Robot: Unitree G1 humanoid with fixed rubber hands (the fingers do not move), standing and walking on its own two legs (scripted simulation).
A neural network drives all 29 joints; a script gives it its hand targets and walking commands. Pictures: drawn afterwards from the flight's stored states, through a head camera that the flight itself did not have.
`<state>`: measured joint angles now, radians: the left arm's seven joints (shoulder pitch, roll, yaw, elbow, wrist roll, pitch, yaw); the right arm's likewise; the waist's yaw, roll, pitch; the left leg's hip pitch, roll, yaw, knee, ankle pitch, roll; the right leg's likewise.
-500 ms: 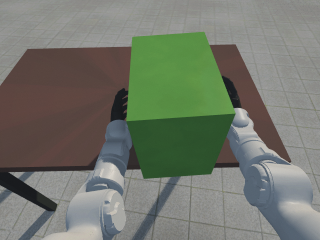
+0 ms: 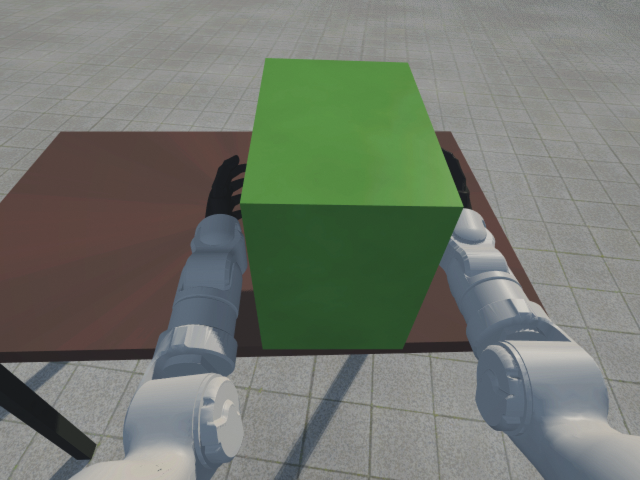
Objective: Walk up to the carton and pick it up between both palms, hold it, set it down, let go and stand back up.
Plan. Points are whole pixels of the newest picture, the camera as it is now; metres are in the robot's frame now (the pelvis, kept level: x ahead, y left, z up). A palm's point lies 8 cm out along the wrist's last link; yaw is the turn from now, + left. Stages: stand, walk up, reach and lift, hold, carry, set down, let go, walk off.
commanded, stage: reach and lift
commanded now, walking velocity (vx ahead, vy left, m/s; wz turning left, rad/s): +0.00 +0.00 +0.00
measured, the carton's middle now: (335, 206) +0.46 +0.04 +0.11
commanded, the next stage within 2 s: hold in 1.76 s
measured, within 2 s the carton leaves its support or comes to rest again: neither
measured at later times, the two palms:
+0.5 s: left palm (217, 186) +0.39 +0.18 +0.19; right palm (465, 202) +0.40 -0.11 +0.18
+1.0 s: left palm (201, 168) +0.38 +0.19 +0.23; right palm (470, 191) +0.38 -0.11 +0.21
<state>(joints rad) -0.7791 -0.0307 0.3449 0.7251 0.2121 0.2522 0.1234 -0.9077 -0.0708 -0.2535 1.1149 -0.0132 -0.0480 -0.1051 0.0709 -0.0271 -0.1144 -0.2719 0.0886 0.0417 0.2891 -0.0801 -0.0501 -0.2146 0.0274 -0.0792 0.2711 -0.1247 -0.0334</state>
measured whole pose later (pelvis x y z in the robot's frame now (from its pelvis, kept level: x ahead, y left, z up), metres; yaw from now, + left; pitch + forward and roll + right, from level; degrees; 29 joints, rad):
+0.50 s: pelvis +0.00 +0.02 +0.00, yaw +0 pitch -3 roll -1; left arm -0.82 0.01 0.27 0.57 0.22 0.51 0.10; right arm -0.88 -0.06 -0.22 0.96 0.10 0.13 -0.14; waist -0.01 -0.04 -0.05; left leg -0.15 0.06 0.04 0.32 -0.12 -0.02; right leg -0.08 0.00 -0.07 0.28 -0.15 0.00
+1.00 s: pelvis +0.00 +0.03 +0.00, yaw +2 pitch -7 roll -1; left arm -0.78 0.04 0.26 0.33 0.23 0.70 0.03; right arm -0.82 -0.07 -0.08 0.69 0.23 0.33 -0.23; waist -0.07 -0.04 -0.02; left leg -0.08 0.04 0.01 0.35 -0.14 -0.02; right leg 0.01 -0.01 -0.08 0.28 -0.16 0.01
